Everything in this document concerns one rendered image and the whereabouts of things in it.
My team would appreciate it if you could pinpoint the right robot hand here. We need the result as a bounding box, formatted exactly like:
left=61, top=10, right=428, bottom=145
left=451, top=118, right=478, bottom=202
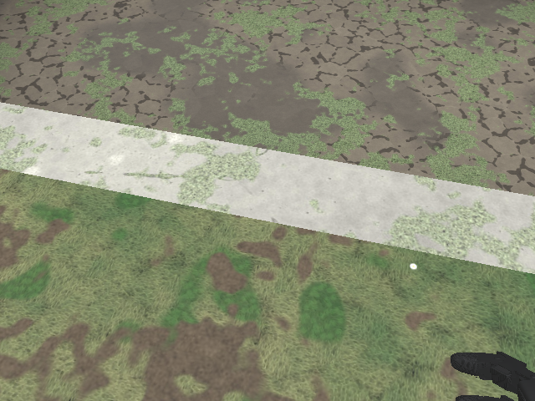
left=451, top=351, right=535, bottom=401

